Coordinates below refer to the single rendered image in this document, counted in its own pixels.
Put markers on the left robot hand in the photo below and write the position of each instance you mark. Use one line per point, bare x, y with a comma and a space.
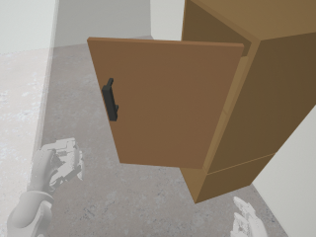
42, 174

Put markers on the handle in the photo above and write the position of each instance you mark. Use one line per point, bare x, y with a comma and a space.
109, 99

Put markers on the right robot hand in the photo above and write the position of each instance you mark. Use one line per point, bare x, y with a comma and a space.
251, 225

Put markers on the robot left forearm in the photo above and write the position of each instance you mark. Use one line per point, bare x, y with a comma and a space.
32, 216

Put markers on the cupboard door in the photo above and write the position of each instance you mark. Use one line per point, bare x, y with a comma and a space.
170, 96

